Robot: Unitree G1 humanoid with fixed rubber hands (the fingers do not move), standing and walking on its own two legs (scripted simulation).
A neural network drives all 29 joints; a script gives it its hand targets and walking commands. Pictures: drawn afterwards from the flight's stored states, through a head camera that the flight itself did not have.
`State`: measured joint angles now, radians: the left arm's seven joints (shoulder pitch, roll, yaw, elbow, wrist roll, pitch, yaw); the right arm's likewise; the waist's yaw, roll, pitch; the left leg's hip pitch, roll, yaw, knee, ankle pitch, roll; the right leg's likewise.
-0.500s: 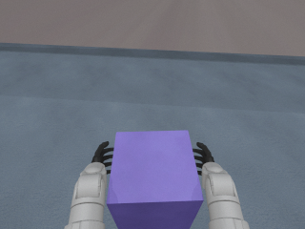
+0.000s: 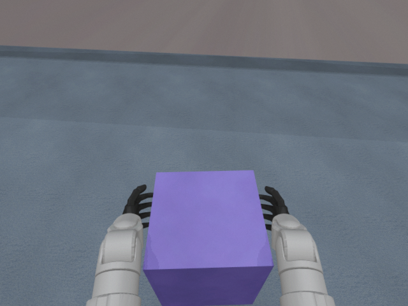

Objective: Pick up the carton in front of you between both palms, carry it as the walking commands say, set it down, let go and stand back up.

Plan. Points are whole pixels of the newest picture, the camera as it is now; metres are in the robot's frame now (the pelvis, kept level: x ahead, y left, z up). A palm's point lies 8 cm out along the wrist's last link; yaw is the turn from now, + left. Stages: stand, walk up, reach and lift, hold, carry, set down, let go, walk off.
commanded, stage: hold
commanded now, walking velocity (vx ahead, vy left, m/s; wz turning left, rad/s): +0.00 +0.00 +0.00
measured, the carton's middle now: (206, 241) +0.29 +0.00 -0.03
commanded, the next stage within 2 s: set down in 0.46 s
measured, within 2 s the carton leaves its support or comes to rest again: neither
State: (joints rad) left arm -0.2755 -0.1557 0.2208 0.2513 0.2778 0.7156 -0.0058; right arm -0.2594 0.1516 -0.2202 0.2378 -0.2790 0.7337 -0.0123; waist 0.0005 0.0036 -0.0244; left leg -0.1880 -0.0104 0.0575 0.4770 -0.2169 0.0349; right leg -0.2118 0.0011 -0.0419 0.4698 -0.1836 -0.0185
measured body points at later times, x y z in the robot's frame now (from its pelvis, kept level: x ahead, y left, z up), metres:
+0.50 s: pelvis +0.02 -0.01 +0.00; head -0.03 -0.02 +0.45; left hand +0.31 +0.15 +0.05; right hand +0.32 -0.15 +0.04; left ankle +0.03 +0.10 -0.74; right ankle +0.05 -0.11 -0.74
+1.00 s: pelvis -0.02 -0.01 -0.03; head +0.14 -0.01 +0.39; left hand +0.35 +0.15 -0.09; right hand +0.36 -0.16 -0.10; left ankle +0.03 +0.10 -0.74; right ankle +0.05 -0.11 -0.74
